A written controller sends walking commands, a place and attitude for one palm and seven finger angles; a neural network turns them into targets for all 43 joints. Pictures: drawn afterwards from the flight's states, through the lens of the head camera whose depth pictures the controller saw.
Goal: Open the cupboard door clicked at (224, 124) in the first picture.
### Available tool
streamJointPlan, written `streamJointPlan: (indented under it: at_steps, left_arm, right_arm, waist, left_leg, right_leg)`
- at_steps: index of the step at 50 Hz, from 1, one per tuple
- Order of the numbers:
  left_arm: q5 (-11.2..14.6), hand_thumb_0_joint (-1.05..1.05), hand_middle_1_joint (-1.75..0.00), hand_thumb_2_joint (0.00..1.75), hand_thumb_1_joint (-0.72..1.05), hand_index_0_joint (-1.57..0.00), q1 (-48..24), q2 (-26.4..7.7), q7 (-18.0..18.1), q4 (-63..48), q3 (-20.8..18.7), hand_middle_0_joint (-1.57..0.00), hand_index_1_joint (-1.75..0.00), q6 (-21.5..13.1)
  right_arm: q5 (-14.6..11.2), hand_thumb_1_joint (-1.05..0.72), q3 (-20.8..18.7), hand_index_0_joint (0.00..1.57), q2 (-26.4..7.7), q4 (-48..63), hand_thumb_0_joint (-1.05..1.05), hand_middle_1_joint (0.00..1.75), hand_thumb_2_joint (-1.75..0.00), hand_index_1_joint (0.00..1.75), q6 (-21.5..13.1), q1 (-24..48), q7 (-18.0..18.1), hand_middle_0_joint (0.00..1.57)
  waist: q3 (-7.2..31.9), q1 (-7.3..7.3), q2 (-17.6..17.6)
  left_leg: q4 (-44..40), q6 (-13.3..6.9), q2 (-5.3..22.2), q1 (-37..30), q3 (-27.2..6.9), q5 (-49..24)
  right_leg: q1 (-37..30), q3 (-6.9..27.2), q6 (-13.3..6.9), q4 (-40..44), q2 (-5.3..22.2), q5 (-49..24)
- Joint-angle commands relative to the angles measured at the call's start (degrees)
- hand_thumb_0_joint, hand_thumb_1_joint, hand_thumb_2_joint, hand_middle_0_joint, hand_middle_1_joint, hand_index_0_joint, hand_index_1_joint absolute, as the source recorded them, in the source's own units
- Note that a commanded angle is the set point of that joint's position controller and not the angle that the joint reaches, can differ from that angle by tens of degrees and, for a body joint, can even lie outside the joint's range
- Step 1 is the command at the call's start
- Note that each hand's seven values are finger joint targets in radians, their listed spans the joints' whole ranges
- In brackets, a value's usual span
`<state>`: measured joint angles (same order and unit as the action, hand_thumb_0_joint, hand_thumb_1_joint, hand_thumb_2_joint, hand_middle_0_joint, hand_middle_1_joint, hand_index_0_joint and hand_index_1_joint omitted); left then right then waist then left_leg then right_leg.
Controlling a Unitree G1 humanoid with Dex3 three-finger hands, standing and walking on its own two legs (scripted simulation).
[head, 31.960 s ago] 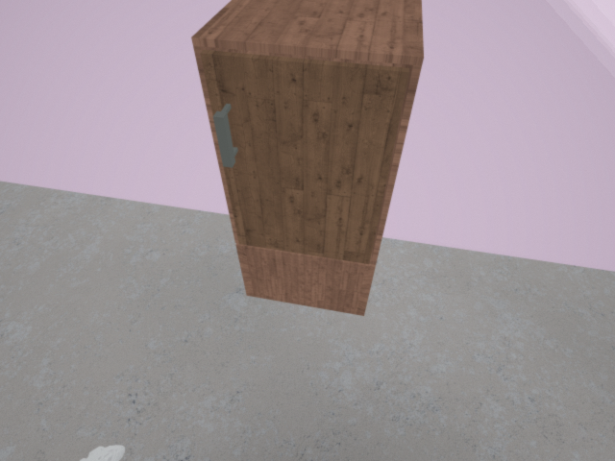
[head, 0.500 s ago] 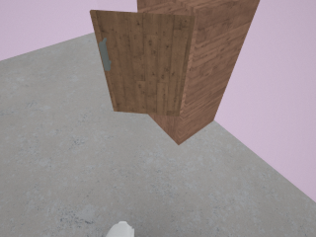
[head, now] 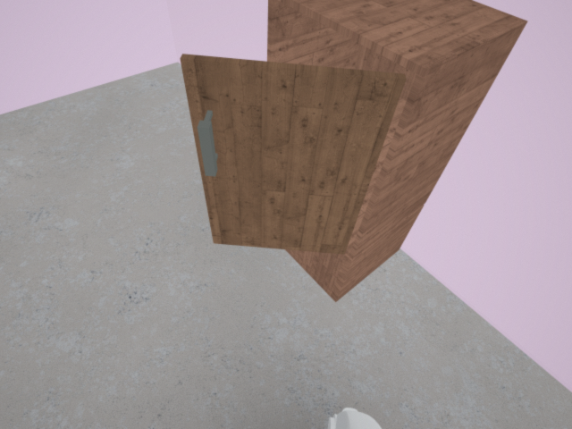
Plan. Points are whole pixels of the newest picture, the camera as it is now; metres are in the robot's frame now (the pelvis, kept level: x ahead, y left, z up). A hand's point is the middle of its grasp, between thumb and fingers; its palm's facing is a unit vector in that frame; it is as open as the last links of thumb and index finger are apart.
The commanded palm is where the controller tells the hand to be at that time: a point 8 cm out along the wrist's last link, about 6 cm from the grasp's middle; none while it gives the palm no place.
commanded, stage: come to a stop and stand still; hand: left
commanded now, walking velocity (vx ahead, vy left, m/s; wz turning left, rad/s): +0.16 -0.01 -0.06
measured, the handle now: (210, 143) +0.65 +0.21 -0.01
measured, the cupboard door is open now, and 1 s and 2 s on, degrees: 47 47 47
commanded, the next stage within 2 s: look again from close up in 1.50 s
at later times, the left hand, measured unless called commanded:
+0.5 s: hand out of the picture +0.15 +0.16 -0.19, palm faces +0.01 -0.99 -0.17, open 7.4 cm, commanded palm none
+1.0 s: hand out of the picture +0.05 +0.18 -0.18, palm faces +0.05 -0.96 -0.26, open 7.4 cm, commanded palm none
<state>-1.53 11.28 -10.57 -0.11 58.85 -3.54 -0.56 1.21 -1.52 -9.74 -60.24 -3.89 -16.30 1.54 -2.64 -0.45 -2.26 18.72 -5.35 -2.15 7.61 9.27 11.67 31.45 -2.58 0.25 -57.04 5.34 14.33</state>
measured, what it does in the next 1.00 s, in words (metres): steps on the spot: right foot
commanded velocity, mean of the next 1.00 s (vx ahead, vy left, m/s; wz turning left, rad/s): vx -0.07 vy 0.01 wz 0.00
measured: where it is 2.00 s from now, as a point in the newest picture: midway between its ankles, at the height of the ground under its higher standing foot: outside the picture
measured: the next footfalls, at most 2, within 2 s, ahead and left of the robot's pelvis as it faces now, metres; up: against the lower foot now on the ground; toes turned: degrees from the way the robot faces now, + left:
right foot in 0.20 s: +0.09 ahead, -0.14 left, +0.00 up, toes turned -1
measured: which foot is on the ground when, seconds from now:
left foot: down 0.00-1.00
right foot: up 0.00-0.18, down 0.20-1.00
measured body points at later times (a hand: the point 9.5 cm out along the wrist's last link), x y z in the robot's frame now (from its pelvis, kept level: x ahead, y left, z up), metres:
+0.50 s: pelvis +0.07 -0.01 -0.01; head +0.10 +0.01 +0.44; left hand +0.15 +0.21 -0.18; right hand +0.06 -0.23 -0.16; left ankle +0.01 +0.07 -0.75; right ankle +0.07 -0.14 -0.72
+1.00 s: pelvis +0.01 -0.03 -0.01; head -0.01 -0.03 +0.44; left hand +0.05 +0.23 -0.16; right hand +0.12 -0.29 -0.13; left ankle +0.00 +0.07 -0.75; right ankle +0.05 -0.14 -0.75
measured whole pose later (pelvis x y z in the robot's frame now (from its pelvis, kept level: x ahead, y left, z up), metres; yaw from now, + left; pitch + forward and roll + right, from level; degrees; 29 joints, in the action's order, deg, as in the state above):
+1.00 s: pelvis +0.01 -0.03 -0.01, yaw +1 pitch -4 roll +0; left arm -1.3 15.6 -13.7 1.4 55.0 -0.9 0.4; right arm 1.1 -2.3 -14.3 -53.4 0.7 -9.2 0.3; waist -0.7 -0.5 -0.5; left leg 31.9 -1.2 0.7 10.5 3.9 17.7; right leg 14.0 -3.5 -0.6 -31.1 1.2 13.3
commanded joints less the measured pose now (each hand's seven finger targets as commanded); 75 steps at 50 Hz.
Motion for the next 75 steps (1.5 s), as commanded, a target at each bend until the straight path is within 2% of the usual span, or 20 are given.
streamJointPlan:
  at_steps: [1, 5, 8, 10, 11, 12, 15, 18, 20, 22, 25, 28, 31, 32, 33, 34, 36, 43, 51, 75]
  left_arm:
    - [0.25, 0.00, -0.30, 0.90, 0.90, -0.20, 0.30, -0.83, -0.28, -2.68, 0.72, -0.20, -0.30, -0.09]
    - [0.27, 0.00, -0.30, 0.90, 0.90, -0.20, -3.64, -1.21, -0.13, -4.03, 1.29, -0.20, -0.30, -0.34]
    - [0.51, 0.00, -0.30, 0.90, 0.90, -0.20, 1.14, -2.06, 0.54, -2.34, 1.43, -0.20, -0.30, -0.73]
    - [0.90, 0.00, -0.30, 0.90, 0.90, -0.20, 7.94, -7.84, 1.64, 0.23, 0.54, -0.20, -0.30, -1.46]
    - [1.24, 0.00, -0.30, 0.90, 0.90, -0.20, 7.36, -9.87, 1.85, 0.58, 0.70, -0.20, -0.30, -1.25]
    - [1.14, 0.00, -0.30, 0.90, 0.90, -0.20, 4.87, -9.56, 2.13, -0.38, 0.91, -0.20, -0.30, -0.65]
    - [1.11, 0.00, -0.30, 0.90, 0.90, -0.20, 0.90, -7.96, 3.14, -1.41, 0.56, -0.20, -0.30, -0.16]
    - [1.46, 0.00, -0.30, 0.90, 0.90, -0.20, 0.13, -7.58, 3.19, -2.06, -0.24, -0.20, -0.30, 0.62]
    - [1.56, 0.00, -0.30, 0.90, 0.90, -0.20, -1.49, -5.28, 2.85, -3.57, 0.16, -0.20, -0.30, 1.36]
    - [0.96, 0.00, -0.30, 0.90, 0.90, -0.20, -3.37, -3.62, 2.85, -4.55, 0.26, -0.20, -0.30, 2.47]
    - [0.77, 0.00, -0.30, 0.90, 0.90, -0.20, -3.41, -2.36, 2.53, -4.63, 0.01, -0.20, -0.30, 2.95]
    - [0.75, 0.00, -0.30, 0.90, 0.90, -0.20, -0.48, -2.06, 1.99, -3.72, 0.26, -0.20, -0.30, 2.23]
    - [0.71, 0.00, -0.30, 0.90, 0.90, -0.20, 4.00, -4.20, 2.08, -1.80, 0.11, -0.20, -0.30, 1.16]
    - [0.26, 0.00, -0.30, 0.90, 0.90, -0.20, 8.42, -13.07, 2.81, -4.67, 1.05, -0.20, -0.30, -0.03]
    - [0.15, 0.00, -0.30, 0.90, 0.90, -0.20, 9.33, -9.85, 3.27, -6.13, 0.17, -0.20, -0.30, 0.23]
    - [-0.15, 0.00, -0.30, 0.90, 0.90, -0.20, 6.81, -8.34, 3.38, -6.27, 0.26, -0.20, -0.30, 0.40]
    - [0.14, 0.00, -0.30, 0.90, 0.90, -0.20, 7.23, -9.65, 3.48, -7.79, 0.12, -0.20, -0.30, -0.10]
    - [0.46, 0.00, -0.30, 0.90, 0.90, -0.20, 4.11, -11.71, 2.68, -9.25, 0.21, -0.20, -0.30, -0.82]
    - [0.16, 0.00, -0.30, 0.90, 0.90, -0.20, 1.56, -14.44, 1.54, -7.97, 0.12, -0.20, -0.30, -0.60]
    - [0.25, 0.00, -0.30, 0.90, 0.90, -0.20, 7.10, -9.96, 1.77, -2.05, 1.33, -0.20, -0.30, -0.10]
  right_arm:
    - [0.41, -0.90, -0.64, 0.20, -5.76, -0.02, 0.00, 0.30, -0.90, 0.30, -0.50, -6.43, 0.32, 0.20]
    - [0.77, -0.90, -0.39, 0.20, -5.82, -2.00, 0.00, 0.30, -0.90, 0.30, 0.11, -9.23, 0.54, 0.20]
    - [0.08, -0.90, 0.25, 0.20, -4.77, -2.66, 0.00, 0.30, -0.90, 0.30, 0.71, -8.03, 1.16, 0.20]
    - [-1.26, -0.90, 0.03, 0.20, -3.79, -1.85, 0.00, 0.30, -0.90, 0.30, 1.40, -8.28, 1.19, 0.20]
    - [-1.68, -0.90, -0.02, 0.20, -3.14, -2.24, 0.00, 0.30, -0.90, 0.30, 2.32, -9.64, 0.99, 0.20]
    - [-1.63, -0.90, -0.15, 0.20, -2.21, -2.32, 0.00, 0.30, -0.90, 0.30, 3.12, -9.79, 0.88, 0.20]
    - [-1.57, -0.90, -0.49, 0.20, -1.48, -3.42, 0.00, 0.30, -0.90, 0.30, 4.51, -10.22, 0.91, 0.20]
    - [-1.14, -0.90, -1.20, 0.20, -2.71, -3.44, 0.00, 0.30, -0.90, 0.30, 4.56, -10.05, 0.97, 0.20]
    - [-0.51, -0.90, -1.85, 0.20, -4.88, -2.32, 0.00, 0.30, -0.90, 0.30, 4.78, -8.62, 1.54, 0.20]
    - [0.02, -0.90, -1.77, 0.20, -4.63, -1.46, 0.00, 0.30, -0.90, 0.30, 4.52, -7.50, 1.92, 0.20]
    - [0.49, -0.90, -1.91, 0.20, -5.60, 0.30, 0.00, 0.30, -0.90, 0.30, 4.28, -4.11, 2.21, 0.20]
    - [0.28, -0.90, -2.18, 0.20, -6.70, 0.97, 0.00, 0.30, -0.90, 0.30, 4.06, -1.63, 1.85, 0.20]
    - [-0.67, -0.90, -2.31, 0.20, -6.42, 1.30, 0.00, 0.30, -0.90, 0.30, 4.09, -1.14, 1.54, 0.20]
    - [-0.37, -0.90, -1.73, 0.20, -10.85, 7.82, 0.00, 0.30, -0.90, 0.30, 3.51, 2.55, 0.66, 0.20]
    - [-0.37, -0.90, -2.69, 0.20, -9.32, 9.80, 0.00, 0.30, -0.90, 0.30, 2.37, 1.14, 0.56, 0.20]
    - [-0.44, -0.90, -2.83, 0.20, -6.56, 8.91, 0.00, 0.30, -0.90, 0.30, 2.71, 0.25, 0.77, 0.20]
    - [-0.45, -0.90, -2.76, 0.20, -6.61, 9.31, 0.00, 0.30, -0.90, 0.30, 3.48, 1.85, 0.59, 0.20]
    - [-0.14, -0.90, -3.06, 0.20, -10.72, 10.10, 0.00, 0.30, -0.90, 0.30, 3.40, 4.26, -0.21, 0.20]
    - [0.37, -0.90, -2.91, 0.20, -15.25, 10.03, 0.00, 0.30, -0.90, 0.30, 3.45, 6.86, -1.13, 0.20]
    - [0.04, -0.90, -1.24, 0.20, -11.08, 0.72, 0.00, 0.30, -0.90, 0.30, 3.55, -2.77, -1.17, 0.20]
  waist:
    - [-0.11, 0.53, 6.64]
    - [-0.02, 1.94, 7.34]
    - [1.72, -0.93, 4.73]
    - [8.36, -1.95, -1.32]
    - [8.62, -0.73, -3.28]
    - [5.17, 0.06, -2.96]
    - [7.54, 0.97, -9.66]
    - [8.76, 0.99, -0.96]
    - [5.78, 1.21, 10.79]
    - [1.63, 1.86, 13.65]
    - [-0.70, 1.19, 10.42]
    - [2.12, 0.52, 10.66]
    - [4.70, -0.10, 3.57]
    - [1.38, -1.09, -0.97]
    - [7.91, -0.19, -7.92]
    - [8.60, 1.60, -6.12]
    - [9.01, 1.06, -6.41]
    - [5.87, 1.80, 2.65]
    - [-3.23, 1.03, 2.99]
    - [-2.58, 0.96, 1.68]
  left_leg:
    - [-5.98, -3.99, 17.39, -2.22, -9.16, -25.20]
    - [-2.26, -3.51, 17.36, -4.63, -9.49, -30.27]
    - [6.89, 1.11, 13.98, -0.88, -6.98, -36.18]
    - [13.55, 6.72, 7.56, 11.00, -4.18, -12.84]
    - [15.25, 8.17, 4.72, 11.24, -4.88, 6.32]
    - [15.19, 7.97, 4.50, 9.71, -5.44, 13.68]
    - [13.80, 7.74, 5.24, 8.22, -5.87, 11.70]
    - [7.78, 7.21, 7.50, 3.15, -5.81, -12.97]
    - [6.37, 4.15, 13.96, -1.78, -10.48, -39.90]
    - [3.76, -1.85, 18.90, -3.92, -13.95, -53.91]
    - [4.20, -4.44, 18.64, -1.83, -12.85, -45.57]
    - [6.37, -2.20, 15.92, -6.09, -10.46, -42.68]
    - [10.49, 2.62, 10.57, -2.63, -8.35, -24.83]
    - [12.76, 4.65, 7.25, 3.68, -8.84, -26.41]
    - [16.21, 4.30, 5.47, 5.91, -8.08, -12.16]
    - [14.24, 4.57, 3.78, 7.99, -7.63, -3.14]
    - [15.05, 4.02, 3.14, 8.29, -7.64, 0.86]
    - [11.14, 2.31, 7.57, 1.03, -9.77, -11.96]
    - [1.38, 1.95, 7.66, 10.34, -12.79, 14.84]
    - [-1.34, 2.72, 7.80, 13.89, -13.62, 18.28]
  right_leg:
    - [-1.79, -0.21, -0.32, 8.27, 0.30, -1.39]
    - [-6.33, -2.08, -1.38, 16.72, -1.60, 1.51]
    - [-20.27, -1.21, -1.18, 30.70, -2.29, -11.08]
    - [-37.19, 11.40, -6.97, 27.39, 9.68, -52.78]
    - [-35.24, 12.23, -11.84, 28.01, 15.67, -59.86]
    - [-29.62, 9.71, -12.86, 29.31, 16.41, -60.15]
    - [-29.32, 8.17, -10.70, 27.80, 12.48, -56.69]
    - [-26.31, 5.24, -6.54, 23.39, 8.44, -47.52]
    - [-17.22, 0.84, -2.34, 19.09, 1.63, -24.46]
    - [-9.32, 0.62, -0.88, 10.16, -3.51, 11.01]
    - [-8.38, 2.94, -1.15, 7.98, -3.38, 14.35]
    - [-11.90, 0.22, -0.90, 19.09, -3.61, 6.17]
    - [-21.37, 5.32, -1.96, 31.22, -1.22, -19.79]
    - [-25.87, 2.82, -1.76, 29.67, -1.03, -29.46]
    - [-25.90, 9.15, -3.29, 26.21, 4.16, -34.80]
    - [-27.08, 10.72, -5.16, 25.40, 6.92, -37.00]
    - [-27.47, 12.46, -6.83, 25.86, 7.07, -39.70]
    - [-18.30, 6.57, -3.80, 28.42, 1.65, -20.23]
    - [-14.13, 7.79, -2.60, 37.07, 0.01, 9.97]
    - [-15.76, 8.54, -1.66, 38.82, 0.90, 12.21]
